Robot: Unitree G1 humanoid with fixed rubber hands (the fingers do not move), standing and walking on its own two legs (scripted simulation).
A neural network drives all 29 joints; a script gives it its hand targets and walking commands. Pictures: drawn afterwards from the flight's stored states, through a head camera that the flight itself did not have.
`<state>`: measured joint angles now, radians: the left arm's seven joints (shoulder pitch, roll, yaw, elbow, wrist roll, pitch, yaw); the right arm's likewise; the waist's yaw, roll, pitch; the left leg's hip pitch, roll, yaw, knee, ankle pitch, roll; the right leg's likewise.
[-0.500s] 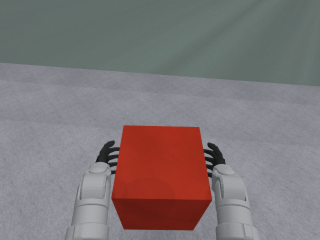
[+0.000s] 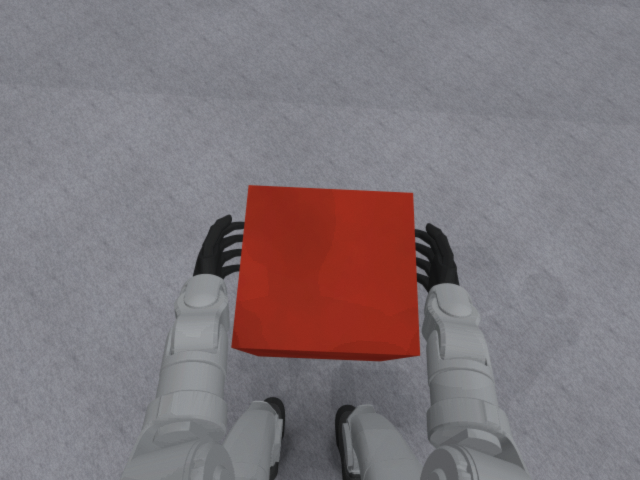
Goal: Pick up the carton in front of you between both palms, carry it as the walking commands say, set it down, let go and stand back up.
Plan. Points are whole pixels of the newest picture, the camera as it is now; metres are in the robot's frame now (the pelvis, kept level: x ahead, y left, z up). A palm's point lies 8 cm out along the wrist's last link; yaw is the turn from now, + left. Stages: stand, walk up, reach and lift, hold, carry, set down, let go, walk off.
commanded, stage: set down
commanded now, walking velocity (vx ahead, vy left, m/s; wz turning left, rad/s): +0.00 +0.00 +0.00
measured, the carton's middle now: (324, 286) +0.36 -0.02 -0.14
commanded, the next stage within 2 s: none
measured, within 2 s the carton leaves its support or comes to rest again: rests again in 1.84 s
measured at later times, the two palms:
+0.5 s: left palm (245, 259) +0.42 +0.11 -0.21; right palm (420, 279) +0.38 -0.18 -0.21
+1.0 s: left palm (254, 266) +0.46 +0.12 -0.37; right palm (394, 285) +0.41 -0.18 -0.37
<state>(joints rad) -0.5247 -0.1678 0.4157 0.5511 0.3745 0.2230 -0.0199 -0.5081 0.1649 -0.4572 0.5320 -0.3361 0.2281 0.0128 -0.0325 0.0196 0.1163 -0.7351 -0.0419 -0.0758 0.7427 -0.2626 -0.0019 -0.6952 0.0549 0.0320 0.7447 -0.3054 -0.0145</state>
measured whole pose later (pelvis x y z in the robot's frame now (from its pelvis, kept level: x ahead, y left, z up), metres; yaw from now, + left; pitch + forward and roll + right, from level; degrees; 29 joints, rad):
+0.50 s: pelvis -0.03 +0.02 -0.13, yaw -2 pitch +40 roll -1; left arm -0.86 -0.10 0.46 0.69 0.31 0.25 0.05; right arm -0.81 0.07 -0.55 0.64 -0.28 0.24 0.02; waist -0.06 0.04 -0.18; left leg -1.62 -0.12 -0.08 1.34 -0.42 -0.01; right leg -1.58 0.09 0.09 1.35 -0.47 0.05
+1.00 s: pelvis -0.06 +0.01 -0.25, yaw -3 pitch +48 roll -2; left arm -1.12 0.09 0.35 0.80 0.19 0.25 0.04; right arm -1.03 0.03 -0.51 0.66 -0.17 0.26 -0.09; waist -0.04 0.01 -0.09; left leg -2.10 -0.14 -0.09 1.77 -0.50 -0.05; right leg -2.06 0.14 0.06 1.78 -0.55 0.05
